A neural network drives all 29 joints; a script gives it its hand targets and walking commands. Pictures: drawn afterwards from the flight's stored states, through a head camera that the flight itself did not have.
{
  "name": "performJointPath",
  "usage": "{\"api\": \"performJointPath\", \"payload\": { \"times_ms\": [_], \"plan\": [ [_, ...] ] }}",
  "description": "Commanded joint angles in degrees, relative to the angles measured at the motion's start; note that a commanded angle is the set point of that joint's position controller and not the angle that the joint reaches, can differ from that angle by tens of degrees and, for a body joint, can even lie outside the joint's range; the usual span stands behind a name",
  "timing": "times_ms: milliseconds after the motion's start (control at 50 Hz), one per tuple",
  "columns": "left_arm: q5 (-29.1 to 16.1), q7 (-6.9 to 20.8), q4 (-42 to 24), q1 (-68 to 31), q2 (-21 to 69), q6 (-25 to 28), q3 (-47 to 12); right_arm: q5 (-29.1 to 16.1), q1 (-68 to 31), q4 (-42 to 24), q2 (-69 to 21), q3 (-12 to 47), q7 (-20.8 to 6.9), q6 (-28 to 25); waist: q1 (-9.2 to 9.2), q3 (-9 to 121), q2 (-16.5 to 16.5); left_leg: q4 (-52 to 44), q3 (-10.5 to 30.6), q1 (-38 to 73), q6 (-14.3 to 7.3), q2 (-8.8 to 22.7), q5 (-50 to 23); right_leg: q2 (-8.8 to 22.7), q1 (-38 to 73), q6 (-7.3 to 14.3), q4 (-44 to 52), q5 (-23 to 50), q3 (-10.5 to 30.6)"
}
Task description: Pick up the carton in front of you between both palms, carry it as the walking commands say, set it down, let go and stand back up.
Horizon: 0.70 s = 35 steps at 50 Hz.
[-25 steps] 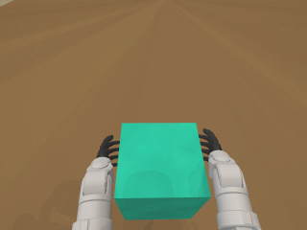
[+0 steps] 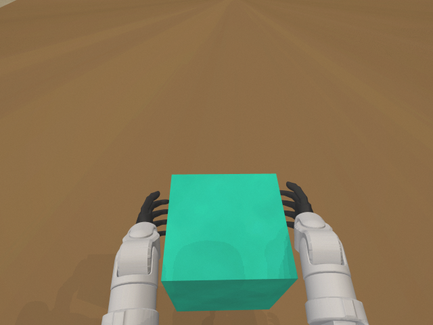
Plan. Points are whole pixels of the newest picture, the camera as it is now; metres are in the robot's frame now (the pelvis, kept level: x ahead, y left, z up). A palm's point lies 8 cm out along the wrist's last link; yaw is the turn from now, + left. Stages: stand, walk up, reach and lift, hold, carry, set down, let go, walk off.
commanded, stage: carry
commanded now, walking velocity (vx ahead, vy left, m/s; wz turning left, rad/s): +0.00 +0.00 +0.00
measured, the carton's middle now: (223, 246) +0.29 +0.00 -0.05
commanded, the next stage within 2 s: hold in 0.46 s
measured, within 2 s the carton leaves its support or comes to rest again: neither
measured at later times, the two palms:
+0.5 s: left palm (142, 234) +0.28 +0.16 +0.04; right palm (300, 223) +0.28 -0.14 +0.05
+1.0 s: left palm (133, 247) +0.25 +0.16 +0.05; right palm (293, 209) +0.31 -0.13 +0.06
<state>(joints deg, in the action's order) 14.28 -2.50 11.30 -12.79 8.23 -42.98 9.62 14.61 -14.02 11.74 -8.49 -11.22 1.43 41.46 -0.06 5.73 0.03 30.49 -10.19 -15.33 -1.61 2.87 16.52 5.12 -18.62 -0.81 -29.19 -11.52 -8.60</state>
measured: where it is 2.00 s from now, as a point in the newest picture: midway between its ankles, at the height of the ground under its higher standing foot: outside the picture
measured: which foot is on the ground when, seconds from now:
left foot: down 0.00-1.00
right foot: down 0.00-1.00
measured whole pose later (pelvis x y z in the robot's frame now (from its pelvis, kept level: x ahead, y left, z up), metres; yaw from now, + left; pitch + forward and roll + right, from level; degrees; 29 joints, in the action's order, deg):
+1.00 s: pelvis -0.01 -0.04 +0.01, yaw +10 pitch -9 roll +0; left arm 18.2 0.5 19.3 -17.9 9.4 -41.8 15.4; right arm 19.1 -19.5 18.9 -9.9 -16.9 -0.5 40.5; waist -0.2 -1.3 0.6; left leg 24.4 2.7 -4.4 0.3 -0.6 11.5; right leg -1.1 -4.9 0.5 -25.0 -11.5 1.7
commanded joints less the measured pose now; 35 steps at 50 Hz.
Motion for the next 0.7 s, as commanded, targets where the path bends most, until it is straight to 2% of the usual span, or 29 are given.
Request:
{"api": "performJointPath", "payload": {
  "times_ms": [0,440,460,480,500,520,540,560,600,680],
  "plan": [
    [-15.9,14.3,-6.1,-29.9,52.3,3.3,-31.8,-14.6,-24.4,-1.7,-52.7,31.4,-13.9,-1.4,-0.01,14.0,0.2,-6.0,6.4,2.5,0.2,6.7,-9.4,4.5,7.0,0.6,2.9,8.1,4.8],
    [-16.1,14.3,-6.4,-29.8,52.3,3.2,-32.0,-14.7,-24.1,-1.8,-52.8,31.4,-13.9,-1.3,0.0,14.2,0.3,-6.3,6.6,2.0,-0.2,6.8,-9.5,4.5,6.5,0.2,2.7,7.5,4.8],
    [-15.2,14.9,-5.2,-25.6,54.2,3.4,-30.7,-13.8,-19.5,-3.8,-54.3,30.8,-14.7,-0.9,-0.38,8.0,2.7,-9.8,15.6,6.9,-0.2,-4.7,-22.7,-12.3,17.3,2.2,3.9,14.2,10.8],
    [-14.1,14.8,-6.3,-26.0,53.7,4.3,-29.6,-13.7,-21.3,-5.9,-52.8,30.3,-15.2,-1.7,0.07,10.8,4.4,-9.5,16.3,11.6,0.2,-4.8,-24.6,-11.2,17.0,2.5,5.0,14.6,12.3],
    [-13.4,14.6,-6.1,-25.9,53.3,4.5,-29.3,-13.7,-22.4,-5.1,-53.2,30.9,-15.4,-1.9,0.57,10.9,2.2,-9.0,16.4,15.2,0.5,-5.2,-27.1,-11.3,14.4,2.2,5.8,15.6,12.2],
    [-13.5,14.4,-6.3,-26.5,53.0,4.8,-29.3,-13.9,-22.3,-4.5,-53.2,31.3,-15.4,-2.0,0.88,11.5,1.9,-9.2,16.1,15.9,0.9,-5.2,-26.2,-11.1,15.7,2.2,6.2,15.4,12.2],
    [-12.5,14.1,-5.6,-25.7,52.2,4.8,-28.6,-13.9,-22.4,-4.5,-52.6,31.0,-15.8,-2.2,0.76,10.2,2.3,-10.0,15.9,19.5,0.7,-5.6,-24.5,-10.9,12.3,1.7,6.9,14.0,12.4],
    [-13.1,14.0,-5.8,-27.0,52.5,5.0,-29.1,-13.8,-22.8,-3.8,-52.8,31.1,-15.8,-2.4,1.11,10.4,1.1,-10.2,16.1,18.8,1.0,-5.4,-23.2,-11.3,13.5,1.6,7.2,12.4,12.3],
    [-13.3,14.3,-5.4,-28.2,52.5,4.9,-29.3,-13.3,-23.0,-2.9,-52.2,30.0,-15.9,-2.5,0.11,8.5,2.3,-11.2,15.8,19.2,1.2,-5.5,-18.1,-11.2,12.1,1.7,7.9,8.7,12.2],
    [-13.9,15.6,-3.4,-32.4,53.5,4.6,-29.5,-12.4,-25.0,1.1,-53.4,28.2,-16.5,-2.6,-1.19,5.6,2.4,-12.0,15.7,17.7,1.3,-5.5,-8.4,-10.8,10.3,2.0,8.5,1.9,12.1]
  ]
}}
